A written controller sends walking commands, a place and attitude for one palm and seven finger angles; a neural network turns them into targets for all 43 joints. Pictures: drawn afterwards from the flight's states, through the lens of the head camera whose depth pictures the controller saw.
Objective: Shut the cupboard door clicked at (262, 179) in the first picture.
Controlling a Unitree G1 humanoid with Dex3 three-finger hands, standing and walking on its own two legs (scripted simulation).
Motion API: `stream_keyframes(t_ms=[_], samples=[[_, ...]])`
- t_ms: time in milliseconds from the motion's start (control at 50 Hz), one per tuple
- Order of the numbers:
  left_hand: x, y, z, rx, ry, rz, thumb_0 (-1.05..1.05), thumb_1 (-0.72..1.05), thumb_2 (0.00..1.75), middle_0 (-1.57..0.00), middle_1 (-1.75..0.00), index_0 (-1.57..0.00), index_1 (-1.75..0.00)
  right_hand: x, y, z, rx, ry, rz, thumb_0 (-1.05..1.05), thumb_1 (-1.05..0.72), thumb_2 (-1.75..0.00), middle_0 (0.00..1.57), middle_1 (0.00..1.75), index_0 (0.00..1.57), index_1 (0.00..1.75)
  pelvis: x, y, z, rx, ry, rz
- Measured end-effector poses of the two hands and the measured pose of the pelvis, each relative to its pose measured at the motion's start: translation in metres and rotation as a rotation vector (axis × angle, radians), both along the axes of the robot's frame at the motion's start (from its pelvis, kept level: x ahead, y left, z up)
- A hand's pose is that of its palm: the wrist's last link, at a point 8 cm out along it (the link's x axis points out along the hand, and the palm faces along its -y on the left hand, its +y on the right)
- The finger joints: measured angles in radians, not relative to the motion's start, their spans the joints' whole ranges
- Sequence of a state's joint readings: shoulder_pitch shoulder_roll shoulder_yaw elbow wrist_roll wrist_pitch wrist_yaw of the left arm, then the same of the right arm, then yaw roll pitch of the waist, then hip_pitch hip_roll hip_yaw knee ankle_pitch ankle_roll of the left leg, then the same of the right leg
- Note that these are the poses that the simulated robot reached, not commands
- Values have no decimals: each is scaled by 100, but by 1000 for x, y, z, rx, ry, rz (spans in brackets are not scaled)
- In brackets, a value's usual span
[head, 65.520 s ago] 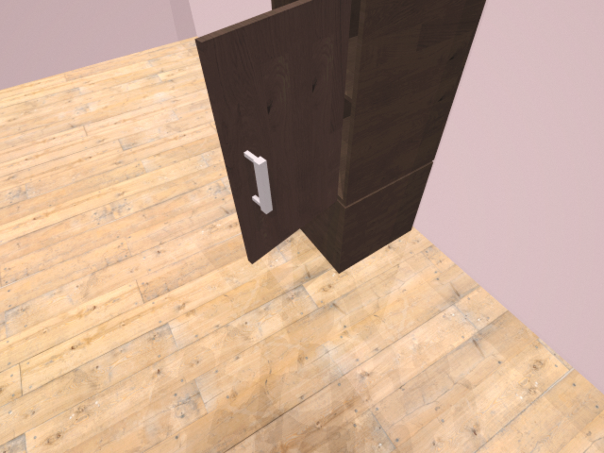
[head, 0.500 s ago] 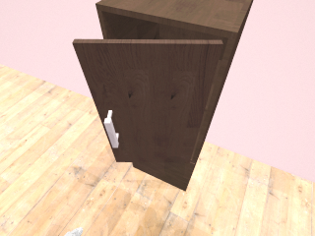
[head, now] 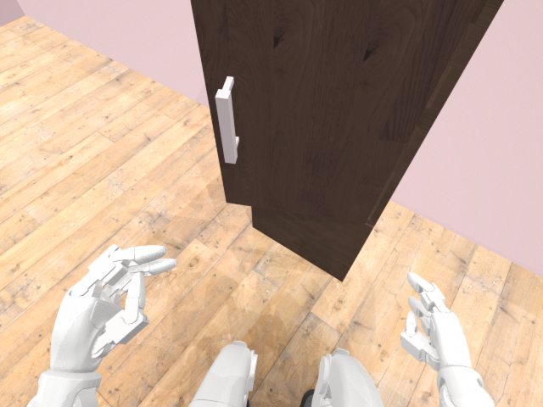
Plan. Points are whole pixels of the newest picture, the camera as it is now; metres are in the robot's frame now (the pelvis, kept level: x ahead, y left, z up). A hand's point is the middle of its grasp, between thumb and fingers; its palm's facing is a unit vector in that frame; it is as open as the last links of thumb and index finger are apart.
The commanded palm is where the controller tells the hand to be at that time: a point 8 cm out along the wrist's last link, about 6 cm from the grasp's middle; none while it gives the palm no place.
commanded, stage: raise the hand and make a fist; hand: left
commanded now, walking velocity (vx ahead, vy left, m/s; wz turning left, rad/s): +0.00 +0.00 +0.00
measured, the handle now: (230, 122) +0.53 +0.15 +0.08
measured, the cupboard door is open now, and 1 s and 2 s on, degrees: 25 25 25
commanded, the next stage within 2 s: bring the fist close to the handle in 1.34 s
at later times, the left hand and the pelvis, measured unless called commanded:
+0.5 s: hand (154, 301) +0.23 +0.18 +0.05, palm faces -0.14 -0.99 -0.01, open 3.3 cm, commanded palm +0.21 +0.25 +0.07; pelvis +0.01 +0.03 +0.01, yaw -1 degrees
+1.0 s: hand (139, 261) +0.27 +0.20 +0.09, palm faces -0.01 -1.00 -0.06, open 3.1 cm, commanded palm +0.24 +0.25 +0.08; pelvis +0.04 +0.01 +0.02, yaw -1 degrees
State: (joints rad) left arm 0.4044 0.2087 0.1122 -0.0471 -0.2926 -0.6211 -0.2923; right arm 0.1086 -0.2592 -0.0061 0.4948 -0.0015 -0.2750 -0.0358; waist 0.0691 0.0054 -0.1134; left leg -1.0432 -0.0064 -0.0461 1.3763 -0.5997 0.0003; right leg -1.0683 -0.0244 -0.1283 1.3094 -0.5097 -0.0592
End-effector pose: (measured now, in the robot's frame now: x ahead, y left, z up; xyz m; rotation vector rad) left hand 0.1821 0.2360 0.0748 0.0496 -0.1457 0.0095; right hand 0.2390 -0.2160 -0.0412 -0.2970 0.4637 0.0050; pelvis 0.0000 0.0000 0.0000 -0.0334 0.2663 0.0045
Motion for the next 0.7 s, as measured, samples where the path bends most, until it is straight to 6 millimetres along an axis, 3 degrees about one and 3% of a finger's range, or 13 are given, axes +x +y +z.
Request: stream_keyframes(t_ms=[60, 140, 200, 280, 360, 500, 640, 700], samples=[[24, -14, 5, 4, 8, -122, 1, 90, 90, -61, -75, -61, -75, -23, 18, -18, 66, 69, -27, 1, -91, -90, 20, 30, 20, 30, -4, 5, -2, -6, 8, -4], [39, -21, -18, -32, 256, -193, 1, 90, 90, -69, -82, -69, -83, -61, 26, -27, 129, 180, -119, 2, -90, -90, 20, 30, 21, 30, -4, 11, 8, 3, 11, -23], [33, -7, -24, -55, 357, -105, 1, 90, 90, -74, -88, -74, -89, -85, 22, -24, 122, 235, -180, 2, -90, -90, 20, 30, 21, 30, 0, 16, 17, 8, 10, -36], [22, 20, -4, -20, 253, 48, 2, 90, 90, -82, -96, -82, -97, -100, 10, -18, 55, 268, -192, 2, -90, -90, 20, 30, 21, 30, 6, 20, 21, 3, 14, -32], [22, 26, 6, 6, 126, 39, 1, 90, 90, -89, -104, -89, -105, -94, -2, -17, -15, 265, -163, 2, -90, -90, 20, 30, 20, 30, 8, 25, 16, -8, 25, -15], [35, 4, -19, -19, 245, -141, 1, 90, 90, -102, -118, -102, -119, -59, -5, 0, -35, 163, -172, 2, -90, -90, 20, 30, 20, 30, 12, 29, 14, -12, 36, -21], [37, 28, 14, -3, 144, 25, 2, 89, 90, -115, -132, -115, -133, -25, 14, 14, 7, 109, -113, 2, -91, -90, 20, 30, 20, 30, 24, 27, 23, -14, 33, -15], [39, 28, 12, 2, 147, 26, 1, 90, 90, -120, -138, -120, -139, -17, 21, 12, 21, 115, -76, 1, -90, -90, 20, 30, 20, 30, 27, 26, 23, -17, 37, -7]])
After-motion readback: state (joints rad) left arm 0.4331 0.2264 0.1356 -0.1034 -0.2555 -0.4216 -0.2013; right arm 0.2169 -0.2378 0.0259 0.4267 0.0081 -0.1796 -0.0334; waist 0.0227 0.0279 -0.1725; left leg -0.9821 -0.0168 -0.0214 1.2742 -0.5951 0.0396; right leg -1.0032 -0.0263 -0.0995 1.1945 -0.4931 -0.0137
